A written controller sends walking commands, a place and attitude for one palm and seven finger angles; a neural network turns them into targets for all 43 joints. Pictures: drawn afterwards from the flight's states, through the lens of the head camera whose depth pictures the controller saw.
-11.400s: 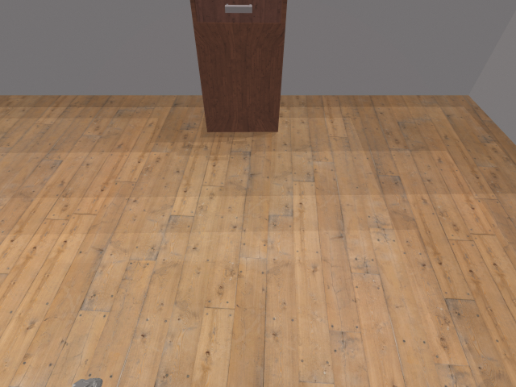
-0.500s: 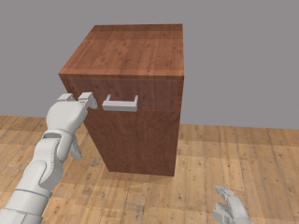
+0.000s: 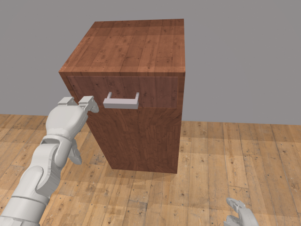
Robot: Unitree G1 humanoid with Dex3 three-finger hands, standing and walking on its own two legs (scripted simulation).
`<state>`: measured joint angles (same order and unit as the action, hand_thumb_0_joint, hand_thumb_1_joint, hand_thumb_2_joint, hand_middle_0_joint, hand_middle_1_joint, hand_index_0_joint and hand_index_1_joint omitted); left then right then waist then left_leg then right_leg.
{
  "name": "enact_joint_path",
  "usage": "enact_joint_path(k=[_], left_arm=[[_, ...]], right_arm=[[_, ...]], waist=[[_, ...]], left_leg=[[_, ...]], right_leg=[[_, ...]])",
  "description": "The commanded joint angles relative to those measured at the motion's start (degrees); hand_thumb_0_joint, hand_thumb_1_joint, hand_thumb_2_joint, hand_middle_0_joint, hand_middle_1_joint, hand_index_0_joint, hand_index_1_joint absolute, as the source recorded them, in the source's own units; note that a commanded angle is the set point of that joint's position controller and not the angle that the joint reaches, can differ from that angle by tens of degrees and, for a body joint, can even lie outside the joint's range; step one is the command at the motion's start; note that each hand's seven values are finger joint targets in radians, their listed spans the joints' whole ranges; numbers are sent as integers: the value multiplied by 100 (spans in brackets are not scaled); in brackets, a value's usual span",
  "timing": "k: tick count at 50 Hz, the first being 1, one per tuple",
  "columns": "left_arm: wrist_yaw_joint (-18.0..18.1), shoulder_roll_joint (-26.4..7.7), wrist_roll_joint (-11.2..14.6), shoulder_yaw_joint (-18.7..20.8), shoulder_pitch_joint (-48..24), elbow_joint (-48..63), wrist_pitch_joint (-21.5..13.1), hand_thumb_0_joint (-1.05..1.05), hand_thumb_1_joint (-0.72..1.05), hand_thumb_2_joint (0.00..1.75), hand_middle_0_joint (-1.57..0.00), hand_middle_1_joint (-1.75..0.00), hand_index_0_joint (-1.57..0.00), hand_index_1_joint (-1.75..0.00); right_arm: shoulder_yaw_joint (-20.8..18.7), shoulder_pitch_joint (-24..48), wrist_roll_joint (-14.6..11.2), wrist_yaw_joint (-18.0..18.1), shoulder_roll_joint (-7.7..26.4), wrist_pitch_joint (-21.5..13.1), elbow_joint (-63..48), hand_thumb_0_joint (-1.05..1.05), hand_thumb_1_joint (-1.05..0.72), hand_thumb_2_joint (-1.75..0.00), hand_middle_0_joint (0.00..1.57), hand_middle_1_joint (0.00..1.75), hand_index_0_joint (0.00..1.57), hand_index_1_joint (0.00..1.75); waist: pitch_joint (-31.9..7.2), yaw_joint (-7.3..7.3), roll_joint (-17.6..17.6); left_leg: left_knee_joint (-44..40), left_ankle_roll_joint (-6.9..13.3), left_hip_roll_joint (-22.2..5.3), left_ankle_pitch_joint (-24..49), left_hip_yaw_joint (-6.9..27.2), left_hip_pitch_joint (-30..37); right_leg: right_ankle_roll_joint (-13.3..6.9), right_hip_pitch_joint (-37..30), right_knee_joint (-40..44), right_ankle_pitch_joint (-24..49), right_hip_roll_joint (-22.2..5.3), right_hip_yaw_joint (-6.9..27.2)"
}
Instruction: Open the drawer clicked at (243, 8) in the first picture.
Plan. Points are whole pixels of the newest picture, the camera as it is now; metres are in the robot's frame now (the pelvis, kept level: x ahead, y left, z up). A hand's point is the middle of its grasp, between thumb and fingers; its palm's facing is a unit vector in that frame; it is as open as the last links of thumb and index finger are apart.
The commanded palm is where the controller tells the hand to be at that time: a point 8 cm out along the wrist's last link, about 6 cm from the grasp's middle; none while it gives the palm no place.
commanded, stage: move the hooked fingers above the handle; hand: left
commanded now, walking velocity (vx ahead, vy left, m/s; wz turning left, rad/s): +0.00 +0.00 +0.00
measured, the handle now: (122, 99) +0.55 +0.20 -0.01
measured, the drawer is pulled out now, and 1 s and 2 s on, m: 0.00 0.00 0.00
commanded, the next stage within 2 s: none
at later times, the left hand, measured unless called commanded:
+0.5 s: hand (95, 118) +0.37 +0.22 +0.08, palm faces -0.02 -0.04 -1.00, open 13.8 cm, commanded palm +0.36 +0.23 +0.14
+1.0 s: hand (108, 104) +0.45 +0.21 +0.06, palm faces -0.02 -0.02 -1.00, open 13.8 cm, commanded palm +0.43 +0.22 +0.12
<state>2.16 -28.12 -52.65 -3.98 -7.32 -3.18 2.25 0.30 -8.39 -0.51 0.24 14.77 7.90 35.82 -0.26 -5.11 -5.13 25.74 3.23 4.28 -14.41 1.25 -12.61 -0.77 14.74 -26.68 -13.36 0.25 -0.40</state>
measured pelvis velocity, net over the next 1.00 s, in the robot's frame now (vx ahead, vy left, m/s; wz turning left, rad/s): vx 0.02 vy -0.01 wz -0.02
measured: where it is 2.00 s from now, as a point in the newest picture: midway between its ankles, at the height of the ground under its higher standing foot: outside the picture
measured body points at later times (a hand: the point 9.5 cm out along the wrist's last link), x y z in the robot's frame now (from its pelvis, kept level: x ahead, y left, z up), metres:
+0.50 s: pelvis +0.00 -0.03 -0.01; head +0.04 -0.06 +0.44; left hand +0.37 +0.22 +0.13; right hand +0.14 -0.29 -0.13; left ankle -0.01 +0.08 -0.74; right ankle +0.01 -0.11 -0.74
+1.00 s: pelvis +0.02 -0.01 -0.01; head +0.07 -0.04 +0.43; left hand +0.44 +0.21 +0.11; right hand +0.11 -0.27 -0.15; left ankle -0.01 +0.08 -0.74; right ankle +0.01 -0.11 -0.74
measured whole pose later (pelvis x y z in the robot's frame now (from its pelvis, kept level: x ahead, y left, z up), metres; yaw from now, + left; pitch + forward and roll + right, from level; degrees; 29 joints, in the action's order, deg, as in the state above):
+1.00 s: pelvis +0.02 -0.01 -0.01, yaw -1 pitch +11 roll +0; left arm 9.2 -27.1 -58.3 -4.3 -35.3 -42.2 -4.6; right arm -2.2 -15.8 -1.1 1.8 14.6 8.2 37.3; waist -5.4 0.3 -3.3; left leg 34.9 2.5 2.8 -19.5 0.2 -26.3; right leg -1.8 28.5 -35.1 -17.5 1.9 0.2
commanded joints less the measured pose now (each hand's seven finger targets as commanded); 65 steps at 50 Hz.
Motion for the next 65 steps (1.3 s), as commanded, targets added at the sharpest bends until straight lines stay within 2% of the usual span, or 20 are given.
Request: enact_joint_path(k=[1, 2, 8, 13, 15, 22, 24, 26, 28, 30, 34, 39, 41, 43, 49, 51, 56, 59, 61, 65], left_arm=[[184, -1156, -104, 648, -2189, 734, -166, 0, -50, 30, -30, -120, -30, -120], [223, -1393, -131, 883, -2185, 573, -206, 0, -50, 30, -30, -120, -30, -120], [306, -1257, -142, 694, -2785, -9, -343, 0, -50, 30, -30, -120, -30, -120], [265, -1530, -180, 828, -3145, -731, -404, 0, -50, 30, -30, -120, -30, -120], [227, -1636, -184, 895, -3264, -777, -508, 0, -50, 30, -30, -120, -30, -120], [310, -1572, -112, 909, -3294, -1036, -815, 0, -50, 30, -30, -120, -30, -120], [392, -1792, -154, 1090, -3442, -1347, -800, 0, -50, 30, -30, -120, -30, -120], [478, -2017, -204, 1250, -3650, -1320, -851, 0, -50, 30, -30, -120, -30, -120], [550, -1764, -241, 989, -3924, -1321, -878, 0, -50, 30, -30, -120, -30, -120], [586, -1652, -270, 877, -4043, -1612, -846, 0, -50, 30, -30, -120, -30, -120], [685, -1610, -338, 791, -4338, -1817, -835, 0, -50, 30, -30, -120, -30, -120], [757, -1707, -436, 828, -4660, -2474, -756, 0, -50, 30, -30, -120, -30, -120], [803, -1622, -489, 747, -4883, -2355, -796, 0, -50, 30, -30, -120, -30, -120], [831, -1320, -489, 555, -4812, -2505, -768, 0, -50, 30, -30, -120, -30, -120], [985, -1323, -610, 512, -5300, -3026, -623, 0, -50, 30, -30, -120, -30, -120], [1054, -1541, -650, 700, -5461, -3010, -640, 0, -50, 30, -30, -120, -30, -120], [1116, -1206, -704, 365, -5909, -3303, -577, 0, -50, 30, -30, -120, -30, -120], [1138, -1277, -734, 422, -6002, -3480, -569, 0, -50, 30, -30, -120, -30, -120], [1133, -1061, -698, 270, -6106, -3617, -572, 0, -50, 30, -30, -120, -30, -120], [1206, -1173, -755, 344, -6410, -3782, -592, 0, -50, 30, -30, -120, -30, -120]], right_arm=[[-202, 616, -31, 129, 587, -278, -810, 0, -90, -90, 20, 30, 20, 30], [-213, 570, -28, 157, 601, -277, -759, 0, -90, -90, 20, 30, 20, 30], [-214, 520, -52, 232, 570, -301, -731, 0, -90, -90, 20, 30, 20, 30], [-248, 352, -67, 308, 618, -300, -692, 0, -90, -90, 20, 30, 20, 30], [-281, 305, -68, 315, 656, -296, -722, 0, -90, -90, 20, 30, 20, 30], [-394, 40, -70, 317, 666, -293, -711, 0, -90, -90, 20, 30, 20, 30], [-410, -59, -85, 337, 706, -266, -637, 0, -90, -90, 20, 30, 20, 30], [-444, -124, -83, 346, 723, -267, -637, 0, -90, -90, 20, 30, 20, 30], [-471, -197, -91, 340, 699, -258, -598, 0, -90, -90, 20, 30, 20, 30], [-502, -294, -102, 330, 721, -257, -558, 0, -90, -90, 20, 30, 20, 30], [-542, -473, -93, 318, 726, -253, -503, 0, -90, -90, 20, 30, 20, 30], [-513, -619, -99, 312, 749, -190, -453, 0, -90, -90, 20, 30, 20, 30], [-548, -676, -78, 280, 729, -179, -470, 0, -90, -90, 20, 30, 20, 30], [-566, -750, -77, 235, 718, -164, -462, 0, -90, -90, 20, 30, 20, 30], [-549, -904, -65, 206, 749, -107, -402, 0, -90, -90, 20, 30, 20, 30], [-574, -987, -40, 204, 757, -111, -399, 0, -90, -90, 20, 30, 20, 30], [-590, -1137, -33, 169, 758, -103, -310, 0, -90, -90, 20, 30, 20, 30], [-610, -1265, -5, 156, 783, -102, -273, 0, -90, -90, 20, 30, 20, 30], [-627, -1350, -4, 144, 774, -111, -240, 0, -90, -90, 20, 30, 20, 30], [-638, -1467, 38, 130, 811, -107, -170, 0, -90, -90, 20, 30, 20, 30]], waist=[[-1257, 122, 482], [-1296, 98, 545], [-1382, 179, 408], [-1491, 221, 607], [-1678, 219, 441], [-1845, 246, 531], [-1825, 269, 723], [-2056, 243, 564], [-2182, 341, 366], [-2132, 430, 478], [-2355, 449, 388], [-2276, 481, 466], [-2564, 487, 310], [-2482, 531, 388], [-2382, 635, 497], [-2686, 588, 488], [-2561, 788, 280], [-2754, 799, 305], [-2768, 867, 342], [-2824, 919, 223]], left_leg=[[-350, -190, -240, 1301, 57, 181], [-331, -180, -217, 1327, 33, 126], [-197, -130, -131, 1221, -99, -49], [-57, -73, -92, 1055, -173, -331], [24, -69, -72, 1149, -174, -395], [253, -27, -72, 1316, -216, -624], [297, -21, -76, 1238, -237, -796], [332, -29, -68, 1259, -236, -861], [412, -25, -68, 1358, -233, -749], [463, -18, -82, 1360, -218, -747], [536, -19, -109, 1503, -214, -641], [567, -26, -130, 1536, -206, -858], [624, -36, -149, 1811, -180, -677], [669, -51, -184, 2026, -157, -571], [694, -57, -225, 1943, -129, -672], [739, -52, -225, 2144, -119, -638], [832, -81, -273, 2279, -84, -560], [886, -96, -285, 2326, -51, -488], [932, -94, -302, 2480, -19, -453], [986, -110, -309, 2549, -11, -537]], right_leg=[[-216, -525, 237, 544, 107, -51], [-220, -600, 238, 616, 113, -20], [-188, -573, 216, 751, 65, 67], [-144, -624, 171, 789, 31, 161], [-146, -703, 95, 956, 33, 210], [-112, -629, -137, 1426, -8, 255], [-88, -591, -177, 1430, -14, 279], [-90, -683, -249, 1459, -26, 318], [-113, -511, -319, 1536, -1, 281], [-117, -351, -327, 1466, 37, 239], [-143, -240, -417, 1514, 63, 203], [-157, -139, -505, 1554, 81, 153], [-183, -123, -588, 1693, 102, 135], [-196, 53, -618, 1742, 134, 68], [-202, 318, -649, 1546, 164, 31], [-204, 154, -704, 1692, 165, 59], [-210, 563, -732, 1600, 197, 14], [-212, 610, -759, 1544, 214, 7], [-202, 695, -765, 1582, 222, -7], [-218, 773, -818, 1591, 233, -10]])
